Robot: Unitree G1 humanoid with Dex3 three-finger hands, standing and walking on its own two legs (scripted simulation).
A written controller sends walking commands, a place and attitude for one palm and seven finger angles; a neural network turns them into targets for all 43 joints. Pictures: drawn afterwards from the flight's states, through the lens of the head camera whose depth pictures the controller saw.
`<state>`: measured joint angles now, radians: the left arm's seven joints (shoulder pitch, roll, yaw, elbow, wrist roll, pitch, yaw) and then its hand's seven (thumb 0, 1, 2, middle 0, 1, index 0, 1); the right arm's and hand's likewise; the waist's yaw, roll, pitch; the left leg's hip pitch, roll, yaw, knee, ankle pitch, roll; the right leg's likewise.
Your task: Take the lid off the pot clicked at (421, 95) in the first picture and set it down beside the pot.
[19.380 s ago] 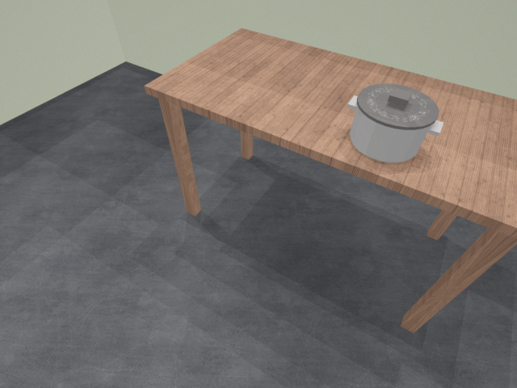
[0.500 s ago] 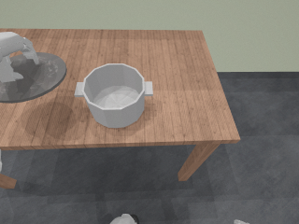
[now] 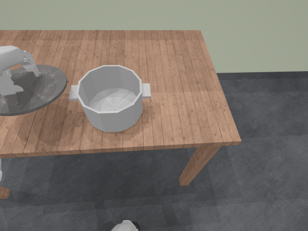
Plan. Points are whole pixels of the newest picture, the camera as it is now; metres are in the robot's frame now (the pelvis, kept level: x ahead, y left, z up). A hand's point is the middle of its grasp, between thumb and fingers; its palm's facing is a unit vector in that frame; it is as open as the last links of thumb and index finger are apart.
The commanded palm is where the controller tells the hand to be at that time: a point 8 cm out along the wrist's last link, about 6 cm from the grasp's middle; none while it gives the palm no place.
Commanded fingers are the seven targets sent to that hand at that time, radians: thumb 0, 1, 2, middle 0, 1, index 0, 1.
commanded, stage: lower the lid onto the table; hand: left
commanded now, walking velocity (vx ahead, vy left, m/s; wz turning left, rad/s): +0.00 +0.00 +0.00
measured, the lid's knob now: (22, 79) +0.47 +0.34 +0.10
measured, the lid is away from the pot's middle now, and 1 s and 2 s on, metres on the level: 0.21 0.22 0.24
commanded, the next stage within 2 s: open the fingers wide in 1.70 s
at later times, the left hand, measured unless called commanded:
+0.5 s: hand (15, 92) +0.43 +0.35 +0.09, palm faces -0.48 -0.13 -0.87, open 8.3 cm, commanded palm +0.48 +0.35 +0.16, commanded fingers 0.00 0.59 1.09 -1.01 -1.12 -0.73 -0.96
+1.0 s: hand (21, 99) +0.44 +0.35 +0.06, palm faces -0.50 -0.11 -0.86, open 8.3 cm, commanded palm +0.49 +0.35 +0.12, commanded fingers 0.00 0.59 1.09 -1.01 -1.12 -0.73 -0.96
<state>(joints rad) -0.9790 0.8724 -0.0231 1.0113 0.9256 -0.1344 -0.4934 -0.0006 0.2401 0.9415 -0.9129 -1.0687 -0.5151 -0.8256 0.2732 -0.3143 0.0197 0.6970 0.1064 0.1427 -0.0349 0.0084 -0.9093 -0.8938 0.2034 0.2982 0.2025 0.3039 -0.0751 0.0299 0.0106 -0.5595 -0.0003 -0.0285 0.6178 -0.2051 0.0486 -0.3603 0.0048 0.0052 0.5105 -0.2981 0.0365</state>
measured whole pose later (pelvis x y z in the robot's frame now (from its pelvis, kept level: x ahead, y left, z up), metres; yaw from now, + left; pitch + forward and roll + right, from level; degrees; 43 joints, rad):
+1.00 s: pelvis +0.00 +0.01 -0.01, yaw -1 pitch +13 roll -4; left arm -0.91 0.89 0.02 1.08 0.97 -0.21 -0.41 0.00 0.25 0.94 -0.91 -1.07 -0.51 -0.82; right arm 0.32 -0.31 0.03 0.71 0.09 0.12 -0.06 0.01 -0.91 -0.89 0.21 0.30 0.20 0.30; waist -0.10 0.02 -0.02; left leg -0.70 0.01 -0.02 0.73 -0.25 0.06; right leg -0.50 0.02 0.02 0.62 -0.34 0.03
